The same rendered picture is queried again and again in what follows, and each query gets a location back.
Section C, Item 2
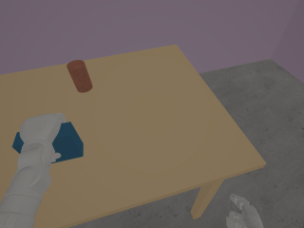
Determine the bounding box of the robot right hand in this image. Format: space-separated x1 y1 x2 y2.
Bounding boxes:
226 194 264 228

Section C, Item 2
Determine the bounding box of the sponge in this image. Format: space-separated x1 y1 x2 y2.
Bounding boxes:
12 122 84 163

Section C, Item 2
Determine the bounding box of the robot left hand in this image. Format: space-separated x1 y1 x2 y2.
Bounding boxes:
19 112 67 162

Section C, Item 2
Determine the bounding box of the table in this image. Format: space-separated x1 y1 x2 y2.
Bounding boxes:
0 45 266 228

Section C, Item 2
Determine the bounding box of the robot left forearm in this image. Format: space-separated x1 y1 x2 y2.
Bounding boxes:
0 139 53 228

